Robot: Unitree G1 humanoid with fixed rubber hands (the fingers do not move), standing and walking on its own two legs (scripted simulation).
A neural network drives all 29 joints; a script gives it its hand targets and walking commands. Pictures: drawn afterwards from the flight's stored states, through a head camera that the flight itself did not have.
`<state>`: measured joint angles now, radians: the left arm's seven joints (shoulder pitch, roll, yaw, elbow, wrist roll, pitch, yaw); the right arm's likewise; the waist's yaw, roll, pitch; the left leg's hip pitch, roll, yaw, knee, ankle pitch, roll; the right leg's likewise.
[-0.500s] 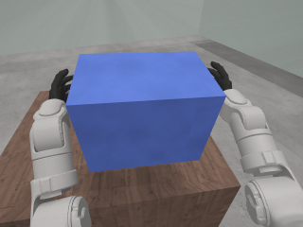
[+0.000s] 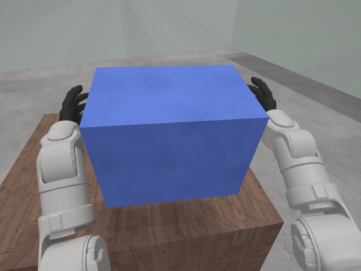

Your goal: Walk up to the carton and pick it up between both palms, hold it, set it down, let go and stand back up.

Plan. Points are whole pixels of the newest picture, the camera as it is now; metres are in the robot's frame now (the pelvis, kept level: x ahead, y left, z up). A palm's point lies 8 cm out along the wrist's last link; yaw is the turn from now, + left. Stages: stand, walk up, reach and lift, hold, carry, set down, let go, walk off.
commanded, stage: hold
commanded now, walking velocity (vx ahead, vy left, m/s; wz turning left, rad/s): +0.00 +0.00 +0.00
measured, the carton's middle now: (171, 135) +0.37 +0.01 +0.19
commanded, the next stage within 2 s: none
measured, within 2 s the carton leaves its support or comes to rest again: neither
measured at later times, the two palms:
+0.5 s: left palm (71, 122) +0.36 +0.20 +0.24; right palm (262, 109) +0.37 -0.18 +0.25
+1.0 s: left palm (72, 123) +0.36 +0.21 +0.24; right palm (260, 111) +0.37 -0.18 +0.24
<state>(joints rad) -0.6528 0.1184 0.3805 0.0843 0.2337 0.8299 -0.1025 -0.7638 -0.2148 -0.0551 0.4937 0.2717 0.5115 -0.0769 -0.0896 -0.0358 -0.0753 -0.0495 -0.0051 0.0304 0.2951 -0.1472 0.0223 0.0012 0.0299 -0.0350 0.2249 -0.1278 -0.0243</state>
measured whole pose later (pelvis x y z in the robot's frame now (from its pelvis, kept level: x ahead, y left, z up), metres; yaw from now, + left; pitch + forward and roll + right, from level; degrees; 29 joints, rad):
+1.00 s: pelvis +0.01 +0.00 +0.00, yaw +0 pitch -5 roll -1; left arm -0.65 0.14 0.36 0.07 0.22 0.84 -0.09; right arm -0.78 -0.22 -0.04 0.50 0.29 0.50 -0.09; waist -0.08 -0.04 -0.07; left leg -0.05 0.00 0.02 0.30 -0.15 0.02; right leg 0.00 0.03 -0.04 0.22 -0.13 -0.03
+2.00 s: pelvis +0.00 +0.00 +0.00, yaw +0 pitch -5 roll -1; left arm -0.67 0.12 0.37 0.11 0.24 0.82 -0.09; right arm -0.79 -0.23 -0.06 0.56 0.26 0.49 -0.06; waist -0.08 -0.04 -0.08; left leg -0.06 -0.01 0.03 0.29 -0.14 0.03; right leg -0.01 0.03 -0.03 0.23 -0.13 -0.02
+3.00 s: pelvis +0.00 +0.00 +0.00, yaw +0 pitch -5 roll -1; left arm -0.69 0.13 0.37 0.10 0.22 0.82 -0.09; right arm -0.80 -0.22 -0.06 0.53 0.28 0.49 -0.08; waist -0.08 -0.03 -0.07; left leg -0.07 0.00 0.03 0.29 -0.14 0.02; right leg -0.02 0.03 -0.04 0.23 -0.12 -0.03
